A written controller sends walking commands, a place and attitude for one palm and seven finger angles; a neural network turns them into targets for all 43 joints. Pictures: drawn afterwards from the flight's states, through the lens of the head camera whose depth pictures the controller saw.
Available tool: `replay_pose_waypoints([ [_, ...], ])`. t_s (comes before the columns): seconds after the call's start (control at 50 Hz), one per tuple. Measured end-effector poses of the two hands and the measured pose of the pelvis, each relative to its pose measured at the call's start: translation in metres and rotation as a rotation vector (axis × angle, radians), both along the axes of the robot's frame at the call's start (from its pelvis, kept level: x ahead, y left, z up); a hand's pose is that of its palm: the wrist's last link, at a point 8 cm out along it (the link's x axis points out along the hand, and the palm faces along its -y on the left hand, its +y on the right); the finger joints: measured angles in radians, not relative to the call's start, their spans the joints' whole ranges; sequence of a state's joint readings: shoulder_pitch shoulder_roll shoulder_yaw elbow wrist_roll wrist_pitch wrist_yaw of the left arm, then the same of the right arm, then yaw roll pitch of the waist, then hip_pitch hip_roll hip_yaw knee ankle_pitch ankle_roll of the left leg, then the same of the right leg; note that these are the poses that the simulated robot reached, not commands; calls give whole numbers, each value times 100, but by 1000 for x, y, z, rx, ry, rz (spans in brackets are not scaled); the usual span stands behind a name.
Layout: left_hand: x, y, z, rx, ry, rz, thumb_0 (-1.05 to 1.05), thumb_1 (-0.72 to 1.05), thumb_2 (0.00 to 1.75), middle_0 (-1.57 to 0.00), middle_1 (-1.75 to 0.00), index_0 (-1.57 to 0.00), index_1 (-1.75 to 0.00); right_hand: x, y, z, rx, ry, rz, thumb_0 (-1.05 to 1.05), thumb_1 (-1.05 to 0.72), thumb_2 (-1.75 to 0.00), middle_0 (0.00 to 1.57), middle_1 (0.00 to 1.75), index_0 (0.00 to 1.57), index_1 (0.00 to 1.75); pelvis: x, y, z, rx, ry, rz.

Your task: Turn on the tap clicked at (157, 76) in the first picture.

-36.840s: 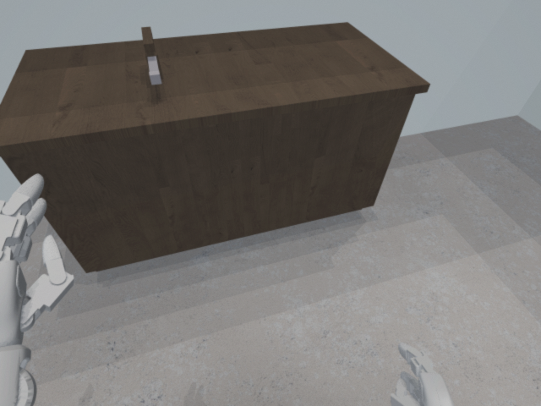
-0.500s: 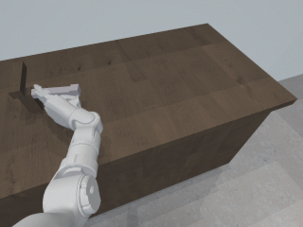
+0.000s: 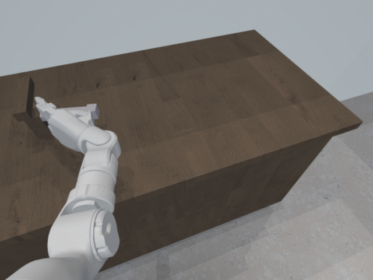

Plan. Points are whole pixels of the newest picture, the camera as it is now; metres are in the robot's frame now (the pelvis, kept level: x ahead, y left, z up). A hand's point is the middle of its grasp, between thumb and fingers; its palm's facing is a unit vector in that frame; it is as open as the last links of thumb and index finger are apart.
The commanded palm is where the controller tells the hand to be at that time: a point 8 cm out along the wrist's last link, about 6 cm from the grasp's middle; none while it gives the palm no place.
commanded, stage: lift the hand up off the lever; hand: left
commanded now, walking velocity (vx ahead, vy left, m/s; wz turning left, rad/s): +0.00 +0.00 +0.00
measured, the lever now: (92, 111) +0.52 +0.23 +0.06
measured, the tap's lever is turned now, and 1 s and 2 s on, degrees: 76 76 76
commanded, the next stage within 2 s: draw the hand back beside the body in 1.00 s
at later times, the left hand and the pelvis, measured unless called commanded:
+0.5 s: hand (83, 115) +0.44 +0.21 +0.13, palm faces +0.83 -0.56 -0.09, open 7.8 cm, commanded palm +0.39 +0.22 +0.13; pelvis +0.00 +0.00 +0.01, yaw +0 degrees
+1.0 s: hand (83, 110) +0.45 +0.21 +0.13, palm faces +0.82 -0.56 -0.11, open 7.8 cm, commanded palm +0.39 +0.22 +0.14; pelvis +0.01 +0.01 +0.01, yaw +0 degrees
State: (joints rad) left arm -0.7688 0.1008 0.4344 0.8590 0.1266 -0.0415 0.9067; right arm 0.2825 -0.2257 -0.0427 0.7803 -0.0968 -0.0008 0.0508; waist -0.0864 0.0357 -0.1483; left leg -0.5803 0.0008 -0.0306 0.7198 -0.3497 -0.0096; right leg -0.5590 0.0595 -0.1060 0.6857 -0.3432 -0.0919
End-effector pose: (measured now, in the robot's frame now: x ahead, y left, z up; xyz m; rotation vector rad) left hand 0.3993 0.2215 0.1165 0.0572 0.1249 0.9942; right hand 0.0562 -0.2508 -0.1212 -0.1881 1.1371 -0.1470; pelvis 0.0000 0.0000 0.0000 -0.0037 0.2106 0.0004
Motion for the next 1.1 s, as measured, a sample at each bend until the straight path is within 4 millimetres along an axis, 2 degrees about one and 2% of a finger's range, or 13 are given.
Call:
replay_pose_waypoints([
  [0.18, -3, -7, 2, -34, 3, -18, 2, 90, 90, -15, -15, -15, -15, 2, 1, 3, 3, -7, -2, 1, -91, -90, 20, 30, 20, 30, 2, 2, 4, 0, -20, -1],
  [0.26, -5, -9, 7, -23, -7, -17, 2, 90, 90, -15, -15, -15, -15, 10, 4, 4, 12, -33, -1, 1, -91, -90, 20, 30, 20, 30, 4, 3, 4, 1, -26, -6],
  [0.48, -19, 3, 19, -15, -6, -11, 2, 90, 90, -15, -15, -15, -15, 37, 12, 11, 19, -101, 35, 1, -91, -90, 20, 30, 20, 30, 3, 4, 8, 1, -61, 1],
  [0.66, -17, -2, 23, -25, 0, -34, 2, 91, 90, -15, -15, -15, -15, 50, 14, 15, 10, -131, 56, 1, -91, -90, 20, 30, 20, 30, -1, 5, 9, 1, -65, 8],
  [0.88, -10, 3, 29, -25, 14, -13, 2, 90, 90, -15, -15, -15, -15, 43, 15, 13, 17, -108, 34, 1, -91, -90, 20, 30, 20, 30, 3, 6, 10, 3, -59, -3],
  [1.1, -8, 2, 24, -43, 16, -23, 2, 90, 90, -15, -15, -15, -15, 34, 10, 12, 7, -72, 19, 1, -91, -90, 20, 30, 20, 30, 7, 6, 11, 2, -59, -4],
])
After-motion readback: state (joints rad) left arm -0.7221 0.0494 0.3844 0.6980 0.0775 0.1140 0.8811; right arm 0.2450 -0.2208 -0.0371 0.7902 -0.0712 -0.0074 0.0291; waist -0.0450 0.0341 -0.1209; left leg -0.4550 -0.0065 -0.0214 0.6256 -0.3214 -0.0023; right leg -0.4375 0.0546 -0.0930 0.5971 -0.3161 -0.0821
